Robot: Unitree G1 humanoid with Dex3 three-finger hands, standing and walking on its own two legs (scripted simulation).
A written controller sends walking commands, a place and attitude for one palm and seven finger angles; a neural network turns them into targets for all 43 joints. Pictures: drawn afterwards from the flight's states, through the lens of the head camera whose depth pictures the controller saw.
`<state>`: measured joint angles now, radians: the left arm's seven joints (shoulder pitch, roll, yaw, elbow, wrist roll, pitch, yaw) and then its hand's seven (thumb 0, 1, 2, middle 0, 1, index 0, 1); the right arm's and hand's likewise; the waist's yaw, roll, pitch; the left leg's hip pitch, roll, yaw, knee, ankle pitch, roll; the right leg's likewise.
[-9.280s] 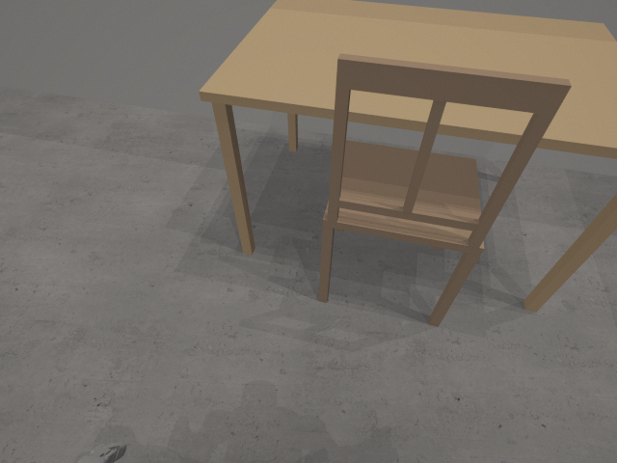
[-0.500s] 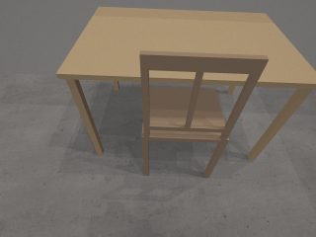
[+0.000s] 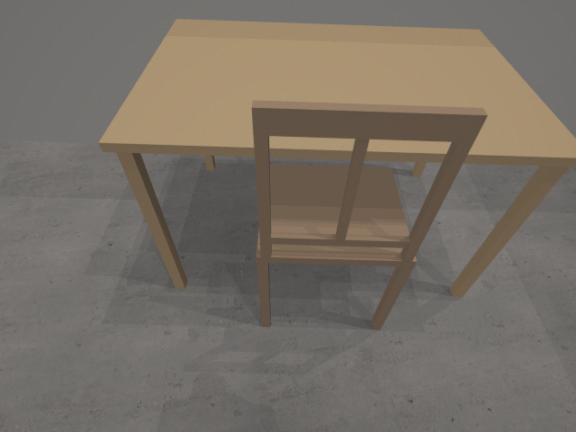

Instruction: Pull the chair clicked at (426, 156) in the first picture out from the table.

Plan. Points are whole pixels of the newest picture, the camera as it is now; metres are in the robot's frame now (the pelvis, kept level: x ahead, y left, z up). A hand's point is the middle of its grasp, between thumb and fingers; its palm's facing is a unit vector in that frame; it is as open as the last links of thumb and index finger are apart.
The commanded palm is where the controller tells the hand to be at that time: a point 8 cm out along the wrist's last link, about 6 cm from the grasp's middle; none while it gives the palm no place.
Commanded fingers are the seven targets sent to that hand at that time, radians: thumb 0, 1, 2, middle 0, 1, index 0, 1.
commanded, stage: look again from close up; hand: left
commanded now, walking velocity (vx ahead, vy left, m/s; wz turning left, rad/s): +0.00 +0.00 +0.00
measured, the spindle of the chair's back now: (350, 193) +0.62 -0.10 -0.08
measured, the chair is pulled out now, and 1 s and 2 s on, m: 0.00 0.00 0.00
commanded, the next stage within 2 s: shuffle to correct the standing spot in 0.04 s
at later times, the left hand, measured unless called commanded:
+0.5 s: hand out of the picture +0.01 +0.16 -0.19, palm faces +0.07 -0.98 -0.18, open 7.4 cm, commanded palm none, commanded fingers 0.00 0.90 0.90 -0.20 -0.30 -0.20 -0.30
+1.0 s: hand out of the picture +0.14 +0.14 -0.18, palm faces +0.09 -0.98 -0.18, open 7.3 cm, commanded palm none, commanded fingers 0.00 0.90 0.90 -0.20 -0.30 -0.20 -0.30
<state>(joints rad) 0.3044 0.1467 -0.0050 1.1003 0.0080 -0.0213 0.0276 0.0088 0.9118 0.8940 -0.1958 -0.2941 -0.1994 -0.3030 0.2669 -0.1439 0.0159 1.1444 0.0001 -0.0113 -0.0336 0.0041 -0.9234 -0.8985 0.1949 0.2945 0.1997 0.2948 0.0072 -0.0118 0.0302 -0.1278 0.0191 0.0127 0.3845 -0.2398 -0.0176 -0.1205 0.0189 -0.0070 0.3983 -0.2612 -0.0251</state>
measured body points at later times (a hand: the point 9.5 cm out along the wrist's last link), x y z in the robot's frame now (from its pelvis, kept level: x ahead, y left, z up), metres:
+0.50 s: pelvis +0.04 -0.01 -0.01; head +0.06 -0.02 +0.44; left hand +0.00 +0.21 -0.17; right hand -0.01 -0.22 -0.18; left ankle -0.02 +0.13 -0.74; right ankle -0.03 -0.10 -0.74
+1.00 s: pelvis +0.11 -0.05 -0.01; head +0.13 -0.04 +0.44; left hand +0.14 +0.19 -0.16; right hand +0.16 -0.28 -0.15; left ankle +0.16 +0.08 -0.74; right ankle +0.13 -0.19 -0.70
